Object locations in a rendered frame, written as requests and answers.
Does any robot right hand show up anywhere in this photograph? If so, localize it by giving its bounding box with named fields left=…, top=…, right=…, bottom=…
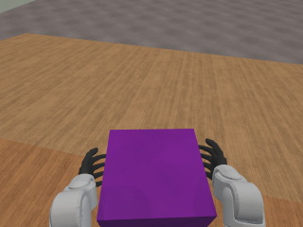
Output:
left=198, top=138, right=227, bottom=181

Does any robot right forearm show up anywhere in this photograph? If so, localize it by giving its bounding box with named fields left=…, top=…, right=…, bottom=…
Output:
left=212, top=165, right=266, bottom=227

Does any robot left forearm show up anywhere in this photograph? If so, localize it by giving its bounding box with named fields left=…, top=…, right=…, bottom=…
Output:
left=48, top=173, right=98, bottom=227

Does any carton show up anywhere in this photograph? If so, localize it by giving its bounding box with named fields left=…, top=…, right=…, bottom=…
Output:
left=97, top=129, right=217, bottom=227

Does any robot left hand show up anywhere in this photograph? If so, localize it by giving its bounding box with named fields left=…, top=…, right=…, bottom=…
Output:
left=78, top=148, right=106, bottom=187

